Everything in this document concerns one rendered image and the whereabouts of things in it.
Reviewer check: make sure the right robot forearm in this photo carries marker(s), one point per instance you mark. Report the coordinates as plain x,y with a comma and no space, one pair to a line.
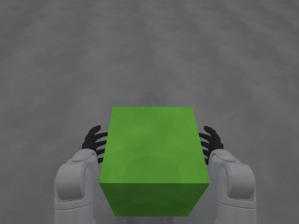
236,189

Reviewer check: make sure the robot left hand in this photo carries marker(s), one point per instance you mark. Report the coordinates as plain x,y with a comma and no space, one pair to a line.
90,139

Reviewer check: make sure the left robot forearm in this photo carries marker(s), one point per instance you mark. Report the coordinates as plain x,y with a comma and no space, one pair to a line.
73,189

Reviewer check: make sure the carton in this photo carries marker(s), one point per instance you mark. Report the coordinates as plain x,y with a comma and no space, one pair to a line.
154,164

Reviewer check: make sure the robot right hand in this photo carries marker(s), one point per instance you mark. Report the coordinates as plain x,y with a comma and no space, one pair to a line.
214,142

